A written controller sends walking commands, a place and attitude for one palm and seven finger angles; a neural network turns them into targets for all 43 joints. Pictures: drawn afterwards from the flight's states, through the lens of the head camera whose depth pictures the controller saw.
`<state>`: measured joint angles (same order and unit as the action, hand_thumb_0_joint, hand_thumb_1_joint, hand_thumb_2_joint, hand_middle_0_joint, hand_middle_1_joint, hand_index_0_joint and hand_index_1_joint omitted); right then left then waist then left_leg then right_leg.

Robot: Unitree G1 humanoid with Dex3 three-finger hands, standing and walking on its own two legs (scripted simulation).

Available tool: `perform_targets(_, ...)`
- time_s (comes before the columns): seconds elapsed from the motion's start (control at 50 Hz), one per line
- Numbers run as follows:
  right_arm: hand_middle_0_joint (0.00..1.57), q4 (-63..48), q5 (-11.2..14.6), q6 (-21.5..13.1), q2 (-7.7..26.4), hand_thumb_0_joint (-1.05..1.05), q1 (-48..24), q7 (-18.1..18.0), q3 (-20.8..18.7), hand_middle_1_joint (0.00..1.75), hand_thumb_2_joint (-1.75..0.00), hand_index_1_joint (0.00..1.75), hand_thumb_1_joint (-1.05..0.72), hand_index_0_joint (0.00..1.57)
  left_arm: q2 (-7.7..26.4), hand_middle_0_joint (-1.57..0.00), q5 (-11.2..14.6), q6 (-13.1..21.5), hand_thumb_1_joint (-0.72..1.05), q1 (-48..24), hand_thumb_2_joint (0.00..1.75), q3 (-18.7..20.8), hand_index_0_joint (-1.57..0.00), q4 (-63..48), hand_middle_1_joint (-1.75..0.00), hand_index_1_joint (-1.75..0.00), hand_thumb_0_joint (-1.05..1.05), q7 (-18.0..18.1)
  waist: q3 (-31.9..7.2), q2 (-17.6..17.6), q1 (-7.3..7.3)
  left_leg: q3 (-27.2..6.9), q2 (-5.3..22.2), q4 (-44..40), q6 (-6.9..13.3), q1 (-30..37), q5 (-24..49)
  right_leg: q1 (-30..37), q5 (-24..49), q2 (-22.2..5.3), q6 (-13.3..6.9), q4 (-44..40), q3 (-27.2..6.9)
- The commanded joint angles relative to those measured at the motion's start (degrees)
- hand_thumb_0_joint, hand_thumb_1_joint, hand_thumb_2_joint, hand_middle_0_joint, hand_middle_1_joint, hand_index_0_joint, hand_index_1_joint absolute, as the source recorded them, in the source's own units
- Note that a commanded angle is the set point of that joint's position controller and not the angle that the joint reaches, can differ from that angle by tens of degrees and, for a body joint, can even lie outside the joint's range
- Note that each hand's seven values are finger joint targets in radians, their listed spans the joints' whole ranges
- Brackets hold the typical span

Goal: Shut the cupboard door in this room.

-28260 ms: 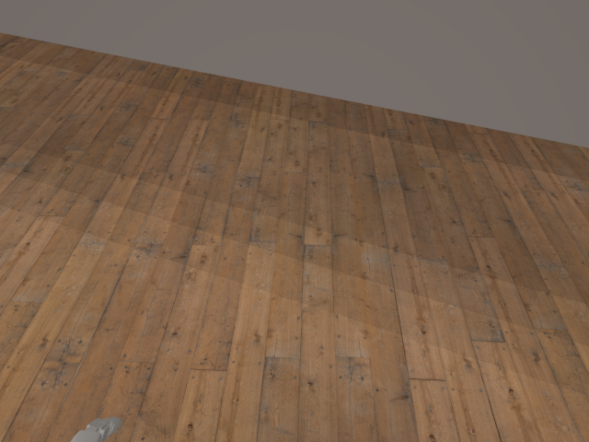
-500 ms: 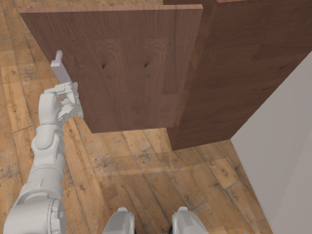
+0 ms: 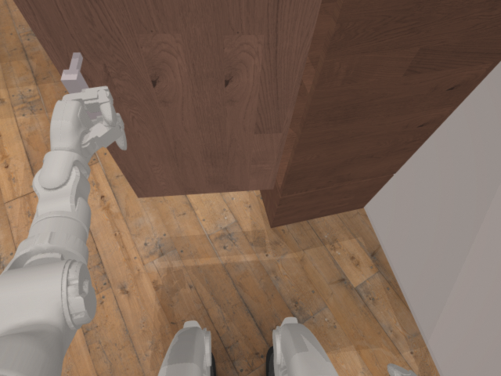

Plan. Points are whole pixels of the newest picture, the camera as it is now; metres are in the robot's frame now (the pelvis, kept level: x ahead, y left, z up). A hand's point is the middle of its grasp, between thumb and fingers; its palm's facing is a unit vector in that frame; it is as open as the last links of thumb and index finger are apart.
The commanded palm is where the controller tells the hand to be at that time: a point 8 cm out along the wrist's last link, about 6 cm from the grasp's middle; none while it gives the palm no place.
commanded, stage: push the door shut along its arc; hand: left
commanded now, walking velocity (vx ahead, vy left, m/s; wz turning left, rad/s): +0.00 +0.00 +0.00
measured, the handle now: (92, 99) +0.55 +0.24 +0.06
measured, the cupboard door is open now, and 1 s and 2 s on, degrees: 82 69 63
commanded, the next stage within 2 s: pull the fist back off the door in 1.18 s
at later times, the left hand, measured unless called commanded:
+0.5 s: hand (131, 99) +0.54 +0.18 +0.07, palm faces -0.15 -0.99 -0.02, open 3.1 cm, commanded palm +0.55 +0.21 +0.06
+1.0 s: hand (151, 75) +0.60 +0.15 +0.07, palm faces -0.26 -0.96 -0.02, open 3.1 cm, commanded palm +0.61 +0.17 +0.06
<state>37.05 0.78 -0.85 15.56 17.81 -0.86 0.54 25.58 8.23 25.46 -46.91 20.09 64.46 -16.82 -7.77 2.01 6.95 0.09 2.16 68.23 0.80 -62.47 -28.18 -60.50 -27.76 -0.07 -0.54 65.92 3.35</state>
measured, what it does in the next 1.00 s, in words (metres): stands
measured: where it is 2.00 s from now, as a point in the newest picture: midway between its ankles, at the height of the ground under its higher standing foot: outside the picture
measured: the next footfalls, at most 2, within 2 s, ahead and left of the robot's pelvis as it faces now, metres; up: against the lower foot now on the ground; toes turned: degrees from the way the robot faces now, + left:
none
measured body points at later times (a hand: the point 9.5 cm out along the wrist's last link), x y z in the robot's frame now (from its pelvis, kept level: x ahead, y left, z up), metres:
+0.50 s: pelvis -0.01 +0.00 -0.02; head +0.16 +0.03 +0.40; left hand +0.54 +0.23 +0.07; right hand -0.01 -0.27 -0.12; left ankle +0.03 +0.11 -0.64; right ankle +0.03 -0.12 -0.64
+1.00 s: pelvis +0.01 +0.01 -0.02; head +0.20 +0.03 +0.38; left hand +0.61 +0.20 +0.07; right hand -0.05 -0.24 -0.12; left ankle +0.03 +0.11 -0.64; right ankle +0.03 -0.12 -0.64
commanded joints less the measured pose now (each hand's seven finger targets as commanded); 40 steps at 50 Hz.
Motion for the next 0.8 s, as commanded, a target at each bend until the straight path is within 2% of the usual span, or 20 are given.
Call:
perform_targets(0.0, 0.20, -3.98, 0.32, -0.89, 9.90, 0.00, 8.67, -0.72, -3.24, 0.30, -0.90, 0.30, -0.90, 0.20, 13.28, -1.30, 0.21, 1.95, 0.90, -25.36, 0.90, 1.31, -1.30, -9.90, -1.50, -1.50, 0.00, -1.72, -25.08, 1.45, 2.64, -2.91, -0.95, -6.99, 1.24, 15.90, 14.00, 11.66, 14.16, 1.56, -0.42, -8.52, -3.20)
perform_targets(0.02, 0.20, -3.70, 0.24, -0.89, 10.10, 0.00, 9.24, -0.84, -3.30, 0.30, -0.90, 0.30, -0.90, 0.20, 14.46, -1.30, 0.17, 2.27, 0.90, -26.36, 0.90, 1.97, -1.30, -9.73, -1.50, -1.50, 0.00, -2.09, -25.34, 1.75, 2.97, -3.30, -0.78, -6.80, 1.30, 16.90, 14.68, 10.93, 14.43, 1.72, -0.63, -8.15, -2.96)
perform_targets(0.04, 0.20, -3.73, 0.38, -0.90, 10.13, 0.00, 9.28, -0.78, -3.25, 0.30, -0.90, 0.30, -0.90, 0.20, 13.66, -1.30, 0.04, 2.21, 0.90, -26.44, 0.90, 1.06, -1.30, -9.13, -1.50, -1.50, 0.00, -2.65, -25.68, 2.60, 3.02, -3.44, -0.77, -6.73, 1.19, 17.20, 14.73, 9.73, 13.95, 1.67, -0.62, -7.96, -2.93)
perform_targets(0.08, 0.20, -2.99, 0.21, -0.94, 10.22, 0.00, 9.89, -0.66, -3.19, 0.30, -0.90, 0.30, -0.90, 0.20, 13.10, -1.30, -0.43, 2.21, 0.90, -30.35, 0.90, -0.48, -1.30, -9.45, -1.50, -1.50, 0.00, -3.22, -24.99, 4.59, 4.20, -4.04, -0.54, -6.58, 1.12, 18.41, 14.20, 6.73, 12.17, 1.72, -0.70, -7.97, -2.60)
perform_targets(0.14, 0.20, -2.69, 0.16, -0.91, 10.73, 0.00, 10.87, -0.67, -3.28, 0.30, -0.90, 0.30, -0.90, 0.20, 15.47, -1.30, -0.59, 2.06, 0.90, -31.74, 0.90, 0.65, -1.30, -8.79, -1.50, -1.50, 0.00, -4.18, -27.24, 5.70, 4.25, -4.50, -0.31, -6.00, 1.08, 19.71, 15.10, 5.92, 12.02, 1.95, -0.97, -7.55, -2.46)
perform_targets(0.18, 0.20, -2.38, 0.08, -0.93, 10.69, 0.00, 11.35, -0.60, -3.16, 0.30, -0.90, 0.30, -0.90, 0.20, 15.03, -1.30, -0.95, 1.64, 0.90, -33.64, 0.90, -0.31, -1.30, -8.63, -1.50, -1.50, 0.00, -4.64, -27.53, 6.87, 4.79, -4.89, -0.25, -5.98, 1.04, 20.28, 14.82, 4.58, 11.05, 2.01, -0.99, -7.63, -2.27)
perform_targets(0.22, 0.20, -1.81, 0.02, -1.18, 10.82, 0.00, 11.99, -0.70, -3.10, 0.30, -0.90, 0.30, -0.90, 0.20, 13.36, -1.30, -0.98, 1.24, 0.90, -37.33, 0.90, -2.24, -1.30, -8.04, -1.50, -1.50, 0.00, -4.89, -26.24, 6.67, 6.54, -5.49, -0.10, -5.69, 1.22, 20.96, 13.72, 1.72, 9.82, 2.14, -1.00, -7.66, -1.88)
perform_targets(0.24, 0.20, -1.52, 0.04, -1.29, 10.95, 0.00, 11.98, -0.73, -2.98, 0.30, -0.90, 0.30, -0.90, 0.20, 14.06, -1.30, -1.28, 0.84, 0.90, -38.92, 0.90, -2.25, -1.30, -7.59, -1.50, -1.50, 0.00, -4.96, -26.25, 7.79, 6.74, -5.52, -0.05, -5.59, 1.17, 20.48, 12.74, 1.24, 9.00, 2.13, -0.91, -7.74, -1.96)
perform_targets(0.28, 0.20, -1.39, 0.07, -1.36, 11.51, 0.00, 12.46, -0.88, -2.73, 0.30, -0.90, 0.30, -0.90, 0.20, 18.07, -1.30, -1.64, 0.01, 0.90, -40.46, 0.90, 0.20, -1.30, -5.80, -1.50, -1.50, 0.00, -4.77, -25.95, 7.08, 7.08, -5.42, -0.08, -5.07, 1.38, 18.22, 11.41, 1.30, 7.97, 2.22, -1.00, -7.71, -2.13)
perform_targets(0.32, 0.20, -1.25, -0.07, -1.71, 11.33, 0.00, 12.91, -0.96, -2.34, 0.30, -0.90, 0.30, -0.90, 0.20, 17.39, -1.30, -1.92, -0.33, 0.90, -44.04, 0.90, -1.21, -1.30, -5.92, -1.50, -1.50, 0.00, -4.88, -26.35, 8.64, 7.97, -5.59, -0.14, -4.62, 1.51, 18.43, 11.23, -0.03, 7.56, 2.36, -1.09, -7.27, -2.01)
perform_targets(0.38, 0.20, -1.00, -0.18, -1.99, 11.78, 0.00, 13.32, -1.02, -1.94, 0.30, -0.90, 0.30, -0.90, 0.20, 20.28, -1.30, -3.22, -1.21, 0.90, -45.73, 0.90, -0.53, -1.30, -3.52, -1.50, -1.50, 0.00, -5.22, -27.11, 9.61, 8.60, -5.94, 0.13, -3.65, 1.50, 17.55, 11.12, -1.57, 7.00, 2.34, -1.20, -6.74, -1.89)
perform_targets(0.42, 0.20, -1.08, -0.40, -2.21, 11.75, 0.00, 13.95, -1.00, -1.67, 0.30, -0.90, 0.30, -0.90, 0.20, 20.16, -1.30, -3.31, -1.52, 0.90, -47.68, 0.90, -0.97, -1.30, -3.40, -1.50, -1.50, 0.00, -5.57, -27.86, 11.70, 9.07, -6.44, 0.24, -3.28, 1.35, 19.32, 13.25, -2.97, 7.96, 2.50, -1.42, -5.94, -1.39)
perform_targets(0.46, 0.20, -1.37, -0.53, -2.11, 12.10, 0.00, 14.37, -0.94, -1.63, 0.30, -0.90, 0.30, -0.90, 0.20, 23.54, -1.30, -3.85, -2.12, 0.90, -47.24, 0.90, 1.47, -1.30, -2.62, -1.50, -1.50, 0.00, -5.92, -30.49, 11.68, 8.47, -6.53, 0.47, -2.61, 1.27, 19.34, 15.44, -1.90, 9.26, 2.58, -1.47, -5.37, -1.32)
perform_targets(0.48, 0.20, -1.54, -0.61, -2.10, 11.93, 0.00, 14.56, -0.84, -1.46, 0.30, -0.90, 0.30, -0.90, 0.20, 22.57, -1.30, -3.76, -2.50, 0.90, -48.14, 0.90, 0.43, -1.30, -2.69, -1.50, -1.50, 0.00, -6.12, -30.86, 11.92, 8.99, -6.27, 0.37, -2.16, 1.42, 19.03, 16.32, -1.65, 10.10, 2.63, -1.32, -5.41, -1.49)
perform_targets(0.5, 0.20, -1.48, -0.60, -2.07, 11.96, 0.00, 14.77, -0.82, -1.44, 0.30, -0.90, 0.30, -0.90, 0.20, 23.66, -1.30, -4.26, -2.92, 0.90, -48.70, 0.90, 1.01, -1.30, -2.34, -1.50, -1.50, 0.00, -6.22, -30.99, 11.70, 9.18, -6.05, 0.46, -1.70, 1.50, 18.28, 16.16, -1.57, 10.18, 2.64, -1.20, -5.33, -1.53)
perform_targets(0.52, 0.20, -1.55, -0.66, -2.12, 11.86, 0.00, 15.10, -0.81, -1.22, 0.30, -0.90, 0.30, -0.90, 0.20, 24.35, -1.30, -4.27, -2.92, 0.90, -49.48, 0.90, 1.25, -1.30, -2.68, -1.50, -1.50, 0.00, -6.45, -31.47, 13.28, 9.05, -6.27, 0.43, -1.53, 1.39, 18.95, 17.18, -1.87, 10.67, 2.77, -1.36, -4.81, -1.39)
perform_targets(0.56, 0.20, -1.62, -0.67, -1.88, 11.94, 0.00, 15.23, -0.73, -1.10, 0.30, -0.90, 0.30, -0.90, 0.20, 24.37, -1.30, -5.08, -3.89, 0.90, -50.20, 0.90, 0.64, -1.30, -1.27, -1.50, -1.50, 0.00, -6.59, -30.83, 12.92, 9.71, -6.33, 0.58, -1.15, 1.41, 18.21, 16.81, -2.79, 10.44, 2.87, -1.21, -4.82, -1.25)
perform_targets(0.58, 0.20, -1.46, -0.73, -1.79, 12.04, 0.00, 15.72, -0.81, -1.12, 0.30, -0.90, 0.30, -0.90, 0.20, 25.92, -1.30, -5.24, -4.29, 0.90, -51.20, 0.90, 1.74, -1.30, -1.52, -1.50, -1.50, 0.00, -6.54, -30.68, 12.13, 10.09, -6.23, 0.72, -0.84, 1.57, 17.61, 17.10, -2.30, 10.98, 2.91, -1.09, -4.83, -1.25)
perform_targets(0.66, 0.20, -1.68, -1.17, -1.52, 12.21, 0.00, 16.86, -0.74, -1.17, 0.30, -0.90, 0.30, -0.90, 0.20, 28.21, -1.30, -5.73, -4.99, 0.90, -51.56, 0.90, 3.39, -1.30, -2.82, -1.50, -1.50, 0.00, -7.06, -33.97, 14.19, 9.67, -6.86, 1.03, -0.41, 1.22, 20.42, 21.22, -2.75, 13.03, 3.06, -1.23, -3.90, -0.67)
perform_targets(0.78, 0.20, -1.70, -1.49, -1.01, 12.05, 0.00, 18.29, -0.45, -1.14, 0.30, -0.90, 0.30, -0.90, 0.20, 30.19, -1.30, -6.75, -6.53, 0.90, -51.65, 0.90, 4.51, -1.30, -2.28, -1.50, -1.50, 0.00, -7.64, -34.10, 14.07, 9.73, -6.79, 1.13, 0.19, 1.13, 20.40, 24.21, -2.10, 15.48, 3.39, -1.08, -3.55, -0.30)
